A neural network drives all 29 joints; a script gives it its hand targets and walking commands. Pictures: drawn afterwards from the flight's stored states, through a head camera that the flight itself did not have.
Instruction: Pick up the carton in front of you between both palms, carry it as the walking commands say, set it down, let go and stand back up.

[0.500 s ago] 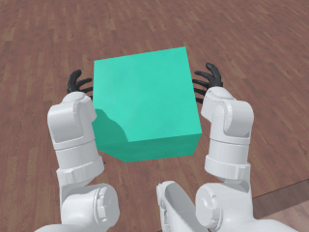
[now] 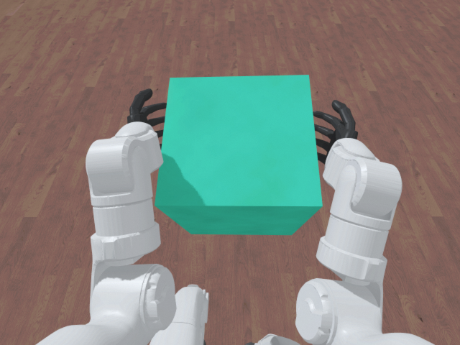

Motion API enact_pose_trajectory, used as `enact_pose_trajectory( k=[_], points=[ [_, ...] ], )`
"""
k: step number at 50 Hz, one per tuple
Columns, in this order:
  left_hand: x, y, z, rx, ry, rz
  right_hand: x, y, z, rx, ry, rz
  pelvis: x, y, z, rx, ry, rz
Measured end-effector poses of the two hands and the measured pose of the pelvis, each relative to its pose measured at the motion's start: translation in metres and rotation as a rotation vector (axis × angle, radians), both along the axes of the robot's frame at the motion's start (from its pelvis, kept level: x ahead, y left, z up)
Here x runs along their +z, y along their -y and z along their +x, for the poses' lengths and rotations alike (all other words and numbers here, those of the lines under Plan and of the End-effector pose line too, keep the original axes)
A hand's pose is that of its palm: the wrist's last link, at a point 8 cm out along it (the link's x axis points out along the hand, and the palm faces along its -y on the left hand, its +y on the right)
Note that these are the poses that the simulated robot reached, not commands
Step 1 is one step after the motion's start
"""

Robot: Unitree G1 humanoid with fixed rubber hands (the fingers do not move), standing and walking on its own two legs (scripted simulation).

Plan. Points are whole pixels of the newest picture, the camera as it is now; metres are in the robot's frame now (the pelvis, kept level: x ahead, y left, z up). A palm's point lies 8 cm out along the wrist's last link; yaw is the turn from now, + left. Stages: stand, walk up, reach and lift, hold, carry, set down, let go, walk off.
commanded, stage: carry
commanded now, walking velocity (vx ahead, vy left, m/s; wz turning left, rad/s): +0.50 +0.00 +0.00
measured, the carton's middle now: (239, 168) +0.39 +0.02 +0.07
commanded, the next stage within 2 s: none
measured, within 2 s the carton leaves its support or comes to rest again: neither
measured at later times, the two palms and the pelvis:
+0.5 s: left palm (174, 46) +0.65 +0.18 +0.14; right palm (311, 59) +0.62 -0.11 +0.15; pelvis +0.29 +0.03 +0.03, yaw -2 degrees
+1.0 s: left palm (206, 4) +0.87 +0.14 +0.14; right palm (316, 15) +0.86 -0.15 +0.14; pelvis +0.60 +0.00 +0.03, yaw -1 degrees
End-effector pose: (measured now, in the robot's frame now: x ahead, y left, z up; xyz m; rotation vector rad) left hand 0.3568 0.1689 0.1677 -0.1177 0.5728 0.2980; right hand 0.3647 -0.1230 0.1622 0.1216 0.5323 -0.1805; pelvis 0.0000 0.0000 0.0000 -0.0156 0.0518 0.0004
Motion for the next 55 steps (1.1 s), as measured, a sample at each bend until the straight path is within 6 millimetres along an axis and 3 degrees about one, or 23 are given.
enact_pose_trajectory(
  k=[5, 9, 14, 19, 23, 29, 33, 35, 39, 48, 52, 55],
  points=[
    [0.035, 0.013, 0.063, -0.051, 0.031, 0.036, 0.032, 0.013, 0.049, -0.030, 0.027, -0.016, 0.013, -0.009, 0.063, -0.009, -0.018, 0.007],
    [0.042, 0.010, 0.114, -0.073, 0.001, 0.052, 0.041, 0.010, 0.095, -0.044, -0.005, -0.024, 0.014, -0.021, 0.120, -0.018, -0.023, 0.009],
    [0.023, -0.008, 0.181, -0.081, -0.037, 0.053, 0.029, -0.008, 0.160, -0.052, -0.049, -0.063, 0.001, -0.038, 0.186, -0.037, -0.013, 0.023],
    [-0.009, -0.016, 0.229, -0.075, -0.155, 0.013, -0.001, -0.017, 0.201, -0.077, -0.167, -0.058, 0.015, -0.042, 0.230, -0.049, -0.020, 0.012],
    [-0.021, -0.015, 0.268, -0.065, -0.160, -0.002, -0.010, -0.015, 0.238, -0.098, -0.169, -0.051, 0.025, -0.038, 0.266, -0.045, -0.031, 0.006],
    [-0.028, 0.002, 0.333, -0.062, -0.112, 0.003, -0.017, 0.001, 0.300, -0.110, -0.121, -0.048, 0.028, -0.021, 0.336, -0.046, -0.045, 0.010],
    [-0.036, 0.026, 0.374, -0.070, -0.072, -0.001, -0.029, 0.025, 0.345, -0.080, -0.082, -0.043, 0.015, -0.003, 0.394, -0.033, -0.034, 0.022],
    [-0.042, 0.039, 0.390, -0.073, -0.061, 0.005, -0.039, 0.037, 0.363, -0.076, -0.074, -0.022, 0.010, 0.003, 0.421, -0.026, -0.035, 0.005],
    [-0.052, 0.050, 0.414, -0.114, -0.135, 0.069, -0.053, 0.048, 0.389, -0.046, -0.156, -0.036, 0.021, 0.012, 0.464, -0.007, -0.037, 0.024],
    [-0.031, 0.037, 0.490, -0.110, -0.081, 0.096, -0.031, 0.035, 0.473, 0.006, -0.107, -0.084, 0.031, 0.010, 0.570, -0.021, -0.029, 0.038],
    [-0.028, 0.023, 0.537, -0.112, -0.042, 0.085, -0.024, 0.022, 0.520, 0.006, -0.070, -0.103, 0.021, -0.002, 0.630, -0.025, -0.014, 0.025],
    [-0.038, 0.011, 0.580, -0.117, -0.019, 0.065, -0.029, 0.009, 0.561, -0.003, -0.051, -0.123, 0.004, -0.015, 0.677, -0.042, 0.005, 0.022]
  ],
)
